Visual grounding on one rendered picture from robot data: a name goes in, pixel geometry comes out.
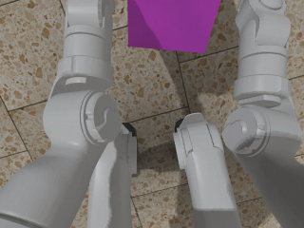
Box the right robot foot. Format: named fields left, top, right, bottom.
left=175, top=118, right=184, bottom=133

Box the carton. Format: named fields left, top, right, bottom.
left=127, top=0, right=221, bottom=53

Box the robot foot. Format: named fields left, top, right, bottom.
left=122, top=123, right=136, bottom=137
left=175, top=118, right=184, bottom=133

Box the right robot upper arm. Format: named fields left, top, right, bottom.
left=221, top=104, right=304, bottom=228

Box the left robot foot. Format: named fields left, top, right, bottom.
left=122, top=123, right=136, bottom=137

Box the left robot forearm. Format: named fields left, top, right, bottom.
left=47, top=0, right=116, bottom=103

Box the right robot forearm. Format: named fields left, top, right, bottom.
left=232, top=0, right=298, bottom=121

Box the left robot upper arm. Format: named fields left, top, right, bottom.
left=0, top=89, right=123, bottom=228

